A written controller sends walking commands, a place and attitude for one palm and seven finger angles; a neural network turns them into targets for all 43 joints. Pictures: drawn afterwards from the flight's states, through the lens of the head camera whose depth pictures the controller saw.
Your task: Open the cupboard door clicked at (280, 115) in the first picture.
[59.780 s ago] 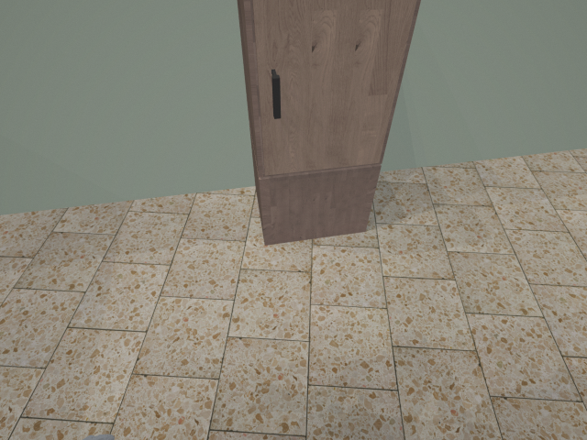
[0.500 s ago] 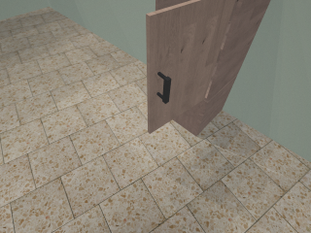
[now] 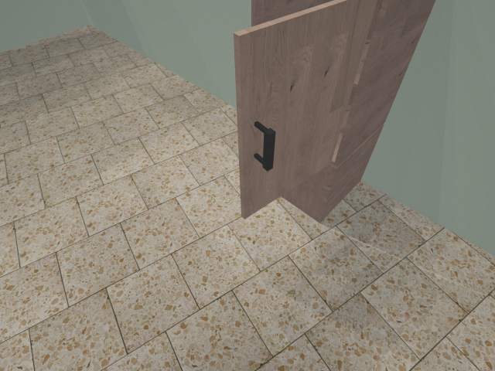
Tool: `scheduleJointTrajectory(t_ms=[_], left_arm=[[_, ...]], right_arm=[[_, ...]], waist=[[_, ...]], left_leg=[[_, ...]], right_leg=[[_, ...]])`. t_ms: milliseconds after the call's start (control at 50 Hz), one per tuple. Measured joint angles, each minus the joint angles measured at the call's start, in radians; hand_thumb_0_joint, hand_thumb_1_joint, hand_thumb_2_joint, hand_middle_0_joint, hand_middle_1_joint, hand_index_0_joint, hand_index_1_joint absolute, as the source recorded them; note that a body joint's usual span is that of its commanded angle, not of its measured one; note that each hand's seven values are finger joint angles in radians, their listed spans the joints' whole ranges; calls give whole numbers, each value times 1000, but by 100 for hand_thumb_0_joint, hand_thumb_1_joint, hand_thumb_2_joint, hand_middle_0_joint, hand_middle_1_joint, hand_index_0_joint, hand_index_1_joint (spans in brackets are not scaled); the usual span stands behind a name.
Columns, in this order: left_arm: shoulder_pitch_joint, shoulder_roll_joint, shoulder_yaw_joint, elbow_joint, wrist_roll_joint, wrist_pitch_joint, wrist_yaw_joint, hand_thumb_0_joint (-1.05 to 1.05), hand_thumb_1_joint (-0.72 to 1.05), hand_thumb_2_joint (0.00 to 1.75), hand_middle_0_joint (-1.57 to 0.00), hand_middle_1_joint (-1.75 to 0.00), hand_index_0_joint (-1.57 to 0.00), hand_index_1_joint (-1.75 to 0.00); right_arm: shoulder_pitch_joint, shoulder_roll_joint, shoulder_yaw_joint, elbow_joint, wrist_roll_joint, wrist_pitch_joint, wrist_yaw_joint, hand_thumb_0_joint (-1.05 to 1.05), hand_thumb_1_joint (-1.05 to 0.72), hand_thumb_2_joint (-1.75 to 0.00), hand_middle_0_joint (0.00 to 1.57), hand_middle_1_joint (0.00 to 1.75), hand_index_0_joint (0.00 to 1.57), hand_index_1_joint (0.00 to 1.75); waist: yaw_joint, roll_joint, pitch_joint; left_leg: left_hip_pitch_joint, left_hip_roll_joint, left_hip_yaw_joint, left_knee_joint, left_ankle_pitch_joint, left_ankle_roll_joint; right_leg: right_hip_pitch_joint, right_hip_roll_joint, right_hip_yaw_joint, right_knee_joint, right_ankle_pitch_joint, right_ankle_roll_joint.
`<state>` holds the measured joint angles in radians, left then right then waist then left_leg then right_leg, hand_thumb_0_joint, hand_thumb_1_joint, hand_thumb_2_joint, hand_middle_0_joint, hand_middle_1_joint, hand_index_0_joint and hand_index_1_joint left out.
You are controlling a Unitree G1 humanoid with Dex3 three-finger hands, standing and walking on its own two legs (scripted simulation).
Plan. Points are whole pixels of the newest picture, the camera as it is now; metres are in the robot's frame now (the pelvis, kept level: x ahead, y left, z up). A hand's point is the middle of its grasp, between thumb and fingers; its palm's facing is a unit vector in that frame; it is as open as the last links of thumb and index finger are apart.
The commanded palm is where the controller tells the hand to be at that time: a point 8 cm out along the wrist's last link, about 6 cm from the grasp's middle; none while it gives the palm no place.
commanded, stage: let the arm hang, fingers relaxed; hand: left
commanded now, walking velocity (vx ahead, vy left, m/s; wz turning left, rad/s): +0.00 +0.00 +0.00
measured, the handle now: (263, 146) +0.63 -0.01 -0.03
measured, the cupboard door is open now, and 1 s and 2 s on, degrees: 82 82 82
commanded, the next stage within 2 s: look to check the result in 0.30 s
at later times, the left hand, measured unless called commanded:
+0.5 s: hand out of the picture +0.00 +0.18 -0.18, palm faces +0.02 -0.98 -0.18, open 7.4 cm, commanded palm none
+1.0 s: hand out of the picture +0.05 +0.21 -0.17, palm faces +0.00 -0.97 -0.23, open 7.4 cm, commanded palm none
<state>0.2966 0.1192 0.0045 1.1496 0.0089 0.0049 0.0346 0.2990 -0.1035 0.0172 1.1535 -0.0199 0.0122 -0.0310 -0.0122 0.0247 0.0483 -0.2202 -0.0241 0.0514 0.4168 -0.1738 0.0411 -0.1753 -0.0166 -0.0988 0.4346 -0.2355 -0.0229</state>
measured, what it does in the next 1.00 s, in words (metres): stands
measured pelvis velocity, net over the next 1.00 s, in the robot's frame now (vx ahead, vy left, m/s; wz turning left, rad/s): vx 0.03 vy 0.02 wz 0.00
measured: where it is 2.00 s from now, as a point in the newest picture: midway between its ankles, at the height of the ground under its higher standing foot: outside the picture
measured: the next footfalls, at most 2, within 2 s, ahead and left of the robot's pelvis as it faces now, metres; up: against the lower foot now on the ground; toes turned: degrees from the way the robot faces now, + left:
none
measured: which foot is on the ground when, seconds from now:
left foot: down 0.00-1.00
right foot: down 0.00-1.00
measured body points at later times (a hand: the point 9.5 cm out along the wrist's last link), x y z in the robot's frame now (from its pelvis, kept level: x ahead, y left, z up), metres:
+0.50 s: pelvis +0.01 +0.01 +0.00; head +0.03 +0.01 +0.45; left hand +0.00 +0.23 -0.16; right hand +0.00 -0.21 -0.16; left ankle +0.03 +0.09 -0.74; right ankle +0.00 -0.10 -0.74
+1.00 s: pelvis +0.03 +0.02 +0.00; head +0.05 +0.01 +0.45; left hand +0.05 +0.26 -0.15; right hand +0.05 -0.22 -0.16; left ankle +0.03 +0.09 -0.74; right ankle +0.00 -0.10 -0.74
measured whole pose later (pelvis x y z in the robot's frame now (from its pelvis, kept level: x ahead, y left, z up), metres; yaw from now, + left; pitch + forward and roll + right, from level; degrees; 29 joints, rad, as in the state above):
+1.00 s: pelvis +0.03 +0.02 +0.00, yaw +0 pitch -1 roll +0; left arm 0.21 0.19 0.01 1.15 0.01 -0.01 0.02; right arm 0.20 -0.20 0.01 1.16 -0.02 -0.01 -0.03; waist -0.01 0.01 0.06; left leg -0.15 -0.05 0.06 0.34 -0.18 0.06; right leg -0.11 -0.04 -0.09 0.36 -0.24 0.01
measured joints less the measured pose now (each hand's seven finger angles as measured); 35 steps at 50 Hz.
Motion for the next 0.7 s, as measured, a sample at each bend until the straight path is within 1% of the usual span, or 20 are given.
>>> scheduleJointTrajectory(t_ms=[60, 140, 340, 700], left_arm=[[-18, -7, 0, -11, 2, -4, 1, 1, 91, 90, -20, -30, -20, -30], [-25, 4, 4, -10, 3, -3, 4, 2, 93, 90, -20, -30, -20, -30], [-24, 16, 5, -8, 1, -8, -2, 1, 92, 90, -20, -30, -20, -30], [-36, 31, 3, 7, 2, -8, -7, 1, 91, 90, -20, -30, -20, -30]], right_arm=[[-7, 1, -1, -2, -3, -2, -1, 0, -91, -90, 20, 30, 20, 30], [-9, -7, -5, 0, -3, -5, -2, 1, -91, -90, 20, 30, 20, 30], [-17, -34, -9, 2, 0, -11, -3, 0, -91, -90, 20, 30, 20, 30], [-64, -55, -6, 0, 3, -20, -3, 0, -90, -90, 20, 30, 20, 30]], waist=[[-2, -6, -9], [-4, -14, -14], [-2, -18, -2], [4, -17, 12]], left_leg=[[2, -1, 2, 0, -2, 1], [8, 0, 4, -1, -6, 1], [21, -5, 6, -18, -4, 6], [45, -18, 11, -47, -6, 18]], right_leg=[[1, -1, 2, 2, -2, 1], [6, 0, 5, -1, -4, 2], [22, -3, 7, -24, 2, 9], [44, -14, 13, -50, 2, 23]])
